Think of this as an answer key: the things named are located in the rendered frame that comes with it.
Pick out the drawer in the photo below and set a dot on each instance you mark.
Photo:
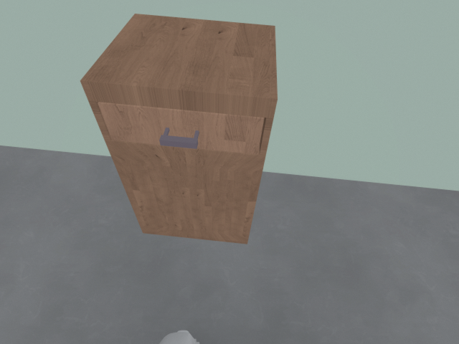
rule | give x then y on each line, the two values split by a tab
217	131

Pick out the handle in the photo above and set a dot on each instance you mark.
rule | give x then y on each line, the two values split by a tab
181	142

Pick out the cabinet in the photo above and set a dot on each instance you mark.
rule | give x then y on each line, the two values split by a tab
199	65

